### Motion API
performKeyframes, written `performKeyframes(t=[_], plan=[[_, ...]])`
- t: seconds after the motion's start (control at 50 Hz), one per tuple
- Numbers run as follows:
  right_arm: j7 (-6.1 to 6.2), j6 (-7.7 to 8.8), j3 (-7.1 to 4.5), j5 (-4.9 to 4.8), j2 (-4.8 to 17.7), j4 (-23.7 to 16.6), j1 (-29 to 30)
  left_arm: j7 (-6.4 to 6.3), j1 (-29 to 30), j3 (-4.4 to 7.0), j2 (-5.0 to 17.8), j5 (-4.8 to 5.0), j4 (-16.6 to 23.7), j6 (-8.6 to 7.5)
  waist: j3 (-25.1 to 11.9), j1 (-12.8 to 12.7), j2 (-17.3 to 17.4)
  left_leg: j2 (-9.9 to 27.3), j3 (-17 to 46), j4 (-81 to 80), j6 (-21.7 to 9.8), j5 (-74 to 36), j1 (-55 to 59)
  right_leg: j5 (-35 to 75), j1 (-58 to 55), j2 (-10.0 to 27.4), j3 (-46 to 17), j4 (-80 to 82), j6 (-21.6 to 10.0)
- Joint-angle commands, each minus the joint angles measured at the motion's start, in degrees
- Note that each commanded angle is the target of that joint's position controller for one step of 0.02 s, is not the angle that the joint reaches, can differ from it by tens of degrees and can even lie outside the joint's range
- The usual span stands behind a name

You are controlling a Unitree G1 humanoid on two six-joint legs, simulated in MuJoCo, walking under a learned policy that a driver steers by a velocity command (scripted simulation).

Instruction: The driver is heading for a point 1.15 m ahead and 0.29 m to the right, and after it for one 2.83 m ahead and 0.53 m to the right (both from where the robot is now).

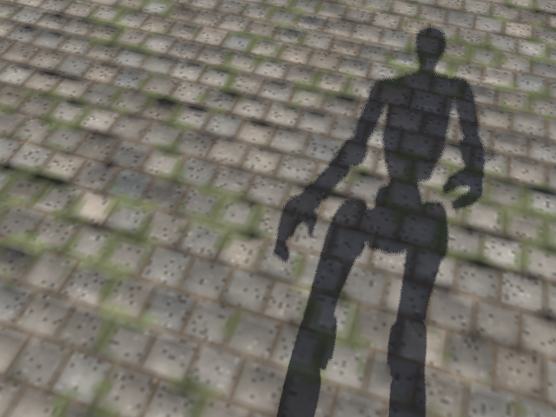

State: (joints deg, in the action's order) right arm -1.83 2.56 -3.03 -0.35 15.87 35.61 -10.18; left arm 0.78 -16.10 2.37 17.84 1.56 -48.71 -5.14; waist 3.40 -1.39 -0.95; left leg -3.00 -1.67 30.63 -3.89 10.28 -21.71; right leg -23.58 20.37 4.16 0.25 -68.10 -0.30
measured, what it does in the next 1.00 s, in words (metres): walks ahead: right foot, then left foot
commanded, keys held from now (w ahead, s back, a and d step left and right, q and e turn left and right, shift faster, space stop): w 0.90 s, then w+e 0.10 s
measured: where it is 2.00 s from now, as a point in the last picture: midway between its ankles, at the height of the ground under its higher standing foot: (333, 196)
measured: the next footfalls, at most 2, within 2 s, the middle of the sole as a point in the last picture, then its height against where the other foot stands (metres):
right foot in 0.40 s outside the picture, level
left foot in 0.92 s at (257, 317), level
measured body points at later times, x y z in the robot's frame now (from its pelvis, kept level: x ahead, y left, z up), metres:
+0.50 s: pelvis +0.28 -0.06 +0.00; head +0.31 -0.08 +0.45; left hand +0.44 +0.20 -0.10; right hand +0.33 -0.35 -0.13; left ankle +0.14 +0.08 -0.64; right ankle +0.36 -0.16 -0.73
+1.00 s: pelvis +0.56 -0.01 +0.00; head +0.60 +0.00 +0.44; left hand +0.57 +0.27 -0.14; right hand +0.76 -0.26 -0.09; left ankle +0.65 +0.08 -0.73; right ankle +0.39 -0.15 -0.66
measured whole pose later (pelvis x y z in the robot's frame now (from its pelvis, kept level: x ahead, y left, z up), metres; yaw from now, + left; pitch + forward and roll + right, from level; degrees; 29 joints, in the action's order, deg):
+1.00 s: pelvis +0.56 -0.01 +0.00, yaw -1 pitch +2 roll -1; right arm -1.6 5.1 -2.4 -0.1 15.1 41.2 -5.2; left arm 0.1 -20.0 2.6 17.3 1.4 -52.6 -3.0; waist 1.9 -2.7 -0.9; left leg 0.1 -2.8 32.2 -2.9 8.7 -25.7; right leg -28.5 11.6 -0.4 -3.1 -55.1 -1.7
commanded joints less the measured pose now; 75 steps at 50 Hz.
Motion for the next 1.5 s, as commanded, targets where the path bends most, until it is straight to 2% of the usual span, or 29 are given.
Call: performKeyframes(t=[0.02, 0.12, 0.28, 0.34, 0.38, 0.4, 0.42, 0.44, 0.46, 0.5, 0.52, 0.6, 0.72, 0.82, 0.88, 0.92, 0.94, 0.96, 0.98, 1.0, 1.02, 1.08, 1.18, 1.34, 1.4, 1.44, 1.46, 1.48, 1.5], plan=[[0.26, 1.57, -1.93, 0.72, 6.21, -1.86, -3.52, -0.11, 0.98, 1.61, 6.57, -0.58, 4.72, -0.71, -7.51, 1.21, 4.89, 15.77, 19.68, -16.7, -11.91, -13.57, 16.68, 5.56, 14.67, 4.54, -3.97, 1.33, 0.05], [1.09, 2.78, -2.39, 0.32, 8.02, 1.16, -4.59, -0.32, 5.45, 0.78, 3.2, -1.69, 5.77, 1.02, -2.82, 1.04, 3.29, 14.21, 11.95, -22.17, -11.82, -15.04, 11.49, 16.46, 16.79, 4.71, -3.14, 14.55, 2.95], [1.76, 1.81, -2.97, -0.65, 10.31, 6.59, -11.13, 1.63, 18.1, 0.12, 2.83, -0.77, 9.3, -0.17, 0.82, 5.64, 4.15, 15.27, 8.55, -20.31, -8.16, -8.98, 17.82, 28.36, 14.58, 0.63, -1.87, 36.16, 0.88], [2.18, 0.95, -3.33, -0.83, 10.95, 8.04, -11.33, 2.21, 16.79, 0.62, 4.25, -0.92, 9.56, -0.51, -0.17, 3.99, 5.33, 17.39, 9.59, -16.05, -6.54, -15.46, 23.25, 21.71, 12.51, -0.42, -1.42, 38.69, -1.63], [2.43, 0.23, -3.05, -0.62, 10.61, 8.19, -9.98, 1.82, 7.05, 2.23, 6.93, -1.15, 6.78, -0.67, -6.31, -1.43, 5.33, 13.99, 6.71, -3.97, -4.29, -31.35, 22.92, 20.07, -1.59, -3.78, 1.98, 40.62, -4.24], [2.7, 0.06, -1.95, 0.14, 8.28, 7.51, -10.69, 1.32, -2.42, 3.45, 10.23, -1.5, 4.64, -0.62, -14.2, -5.04, 2.66, 10.91, 4.06, 9.92, -2.21, -25.77, 15.59, 22.7, -17.19, 1.11, -2.8, 38.04, -7.07], [2.23, 1.09, -0.2, 0.23, 2.78, 6.24, -18.12, 1.09, -8.23, 4.94, 16.1, -2.02, 3.7, -0.2, -23.05, -3.19, -11.12, 1.8, 1.13, 33.03, 2.85, -1.7, -7.87, 12.6, -39.97, 15.56, -28.54, 40.5, -16.68], [2.1, 2.13, -0.31, -0.2, 4.44, 6.9, -15.86, 1.39, -9.96, 3.74, 11.54, -0.93, 3.12, -0.08, -25.37, -5.16, -13.35, -0.77, 8.58, 40.88, 2.94, 22.93, -16.88, 2.1, -42.7, 17.51, -43.32, 50.26, -18.09], [1.74, 2.74, -1.54, -1.75, 8.91, 5.56, -10.62, 1.27, -5.92, 2.77, 8.91, -0.71, 3.64, -0.1, -16.44, -4.96, -8.88, 2.94, 9.38, 44.49, 2.07, 20.01, -22.41, -3.04, -36.35, 16.24, -36.38, 51.61, -15.09], [1.98, 2.92, -1.47, -0.96, 8.57, 4.11, -4.58, 1.11, 1.45, 1.8, 5.96, -1.54, 4.92, 0.13, -6.42, -2.16, -2.78, 8.03, 6.23, 38.97, 1.61, 10.99, -20.85, 4.48, -20.45, 12.26, -24.4, 54.2, -12.95], [2.1, 2.48, -1.73, -0.45, 8.05, 4.39, -5.31, 1.11, 3.25, 1.31, 4.51, -2.15, 5.22, -0.18, -5.03, -0.16, -3.97, 9.88, 6.72, 35.82, 1.72, 7.93, -17.09, 9.17, -15.32, 10.42, -20.83, 55.73, -12.3], [2.38, 0.94, -1.18, 0.04, 5.06, 5.07, -6.28, 0.8, 3.31, 1.64, 5.56, -1.74, 4.01, -1.08, -3.54, 1.88, -3.85, 11.0, 5.49, 29.09, 3.9, 2.23, -14.57, 20.16, -9.75, 8.52, -12.74, 60.22, -13.72], [1.56, 1.9, -0.12, -0.04, 2.68, 2.74, 5.06, -0.38, -1.17, 2.14, 7.57, -0.95, 1.55, -0.3, -1.05, -1.8, -2.3, 9.24, 3.0, 7.89, 5.09, -14.59, -14.09, 24.61, -12.22, 5.85, -4.63, 61.39, -11.29], [0.01, 2.61, -0.03, -0.7, 3.3, 0.45, 11.75, -0.69, -5.6, 2.55, 8.49, -0.36, -1.17, 1.18, 0.92, -3.58, -2.51, 7.61, 2.99, 0.0, 3.46, -13.24, -14.77, 25.12, -20.21, 9.52, -5.49, 58.36, -10.67], [-0.48, 2.9, -0.72, -0.49, 5.29, 0.89, 8.84, -1.1, -4.58, 3.11, 9.57, -0.19, -1.62, 2.05, -1.07, -0.71, -3.65, 5.94, 1.99, -2.18, 1.03, -6.93, -9.44, 35.4, -24.21, 10.91, -5.68, 52.81, -9.12], [0.22, 2.95, -2.98, -0.01, 9.42, 4.96, -4.97, -1.25, -3.72, 2.41, 7.87, -0.51, -1.27, 2.54, -10.21, 6.3, -2.21, 4.5, 0.62, -3.4, -2.08, -7.63, 12.29, 45.71, -18.8, 6.12, -2.42, 35.6, -6.39], [0.94, 2.68, -4.12, 0.65, 13.86, 6.41, -15.01, -1.23, -4.81, 0.85, 4.04, -2.22, 0.28, 2.4, -19.63, 9.28, 6.13, 16.54, 14.08, -1.46, -5.63, -8.68, 30.04, 26.9, -6.37, 1.8, -0.05, 16.49, -4.21], [0.57, 2.46, -4.36, 0.7, 16.03, 7.26, -15.43, -0.76, -11.81, -0.65, -1.54, -1.12, 0.52, 1.17, -25.13, 5.13, 20.63, 26.69, 39.64, -9.39, -13.61, 5.19, 44.32, -9.36, 14.45, -7.82, -2.62, 0.12, -1.64], [0.61, 2.53, -2.94, 0.19, 10.03, 6.55, -14.25, -0.53, -7.24, 1.0, 5.7, 0.37, -0.16, 0.32, -20.42, 7.84, 12.08, 25.17, 38.74, -12.62, -11.23, 12.74, 40.44, -9.37, 20.26, -4.54, -8.68, -5.27, -2.13], [0.88, 2.73, -2.26, 0.19, 8.18, 6.34, -10.49, -0.38, -2.12, 1.83, 7.84, 1.4, 1.52, -0.17, -12.69, 7.35, 9.35, 23.61, 29.93, -13.9, -8.83, 10.8, 33.22, -3.66, 22.68, -2.05, -7.72, -5.11, -2.72], [0.91, 2.9, -1.86, 0.47, 7.12, 6.15, -6.77, -0.68, 0.02, 1.82, 7.0, 1.11, 1.76, -0.16, -9.05, 5.51, 5.46, 21.46, 23.96, -15.62, -7.62, 5.46, 26.11, 1.46, 20.56, 0.58, -6.63, -2.92, -2.34], [0.84, 4.02, -1.35, 1.27, 4.22, 6.89, -2.13, -0.84, -2.05, 2.16, 4.15, 0.46, 0.87, 1.71, -5.06, 1.72, 6.94, 17.71, 12.61, -20.9, -6.57, -4.17, 15.67, 8.57, 13.89, 3.57, -6.92, 1.96, -0.98], [1.7, 4.55, -2.07, 1.56, 5.99, 9.57, -2.64, -0.85, 1.89, 2.2, 1.94, -0.06, 2.94, 3.23, -1.42, 1.31, 4.24, 17.03, 1.8, -23.81, -6.85, -13.81, 14.81, 18.36, 19.27, 3.43, -7.52, 10.59, 0.7], [2.87, 2.28, -2.95, 0.17, 8.93, 13.03, -7.53, 1.89, 15.18, 1.01, -0.21, -0.47, 9.18, 2.63, 2.38, 5.93, 2.43, 18.49, -7.81, -22.01, -4.94, -20.18, 24.89, 25.65, 20.45, 1.68, 0.25, 30.53, -1.55], [3.2, 0.81, -3.51, -0.5, 10.54, 13.18, -6.74, 2.82, 14.96, 1.71, 1.21, -0.35, 11.11, 2.86, 0.62, 3.88, 4.27, 19.59, -9.98, -15.13, -3.46, -38.27, 29.49, 18.27, 16.74, -1.36, 3.88, 32.16, -4.15], [3.69, -0.17, -3.95, -0.78, 12.06, 12.67, -5.37, 2.84, 8.15, 3.31, 3.96, -0.14, 10.41, 3.29, -4.22, -0.68, 6.32, 19.11, -11.09, -3.41, -2.15, -54.61, 29.58, 12.69, 6.68, -5.55, 6.83, 31.58, -6.74], [3.83, -0.48, -3.88, -1.06, 12.24, 12.32, -4.0, 2.35, -0.15, 4.92, 6.63, -0.02, 8.54, 3.37, -8.39, -5.5, 5.49, 17.31, -12.14, 7.8, -0.58, -53.44, 25.22, 15.24, -5.31, -7.7, 6.76, 35.38, -8.84], [3.94, -0.03, -3.17, -0.22, 10.64, 11.49, -4.36, 1.1, -9.19, 6.92, 11.23, -0.05, 6.39, 3.97, -13.39, -9.25, 0.26, 14.6, -12.14, 24.7, 2.0, -36.65, 12.1, 15.68, -22.55, -3.37, -2.77, 37.91, -11.87], [2.91, 1.6, -0.52, 1.83, 1.55, 8.63, -9.51, 0.59, -7.31, 7.5, 16.58, 0.34, 6.71, 3.62, -16.63, -1.64, -14.03, 1.86, -7.08, 44.38, 5.65, 20.01, -14.33, 8.57, -40.21, 11.0, -34.94, 42.55, -22.34]])
Keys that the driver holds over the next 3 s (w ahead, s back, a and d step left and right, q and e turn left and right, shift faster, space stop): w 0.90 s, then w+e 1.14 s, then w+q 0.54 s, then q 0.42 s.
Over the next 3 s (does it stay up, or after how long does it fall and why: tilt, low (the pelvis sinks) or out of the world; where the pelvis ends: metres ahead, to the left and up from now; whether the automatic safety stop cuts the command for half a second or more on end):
stays up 1.50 -0.35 0.00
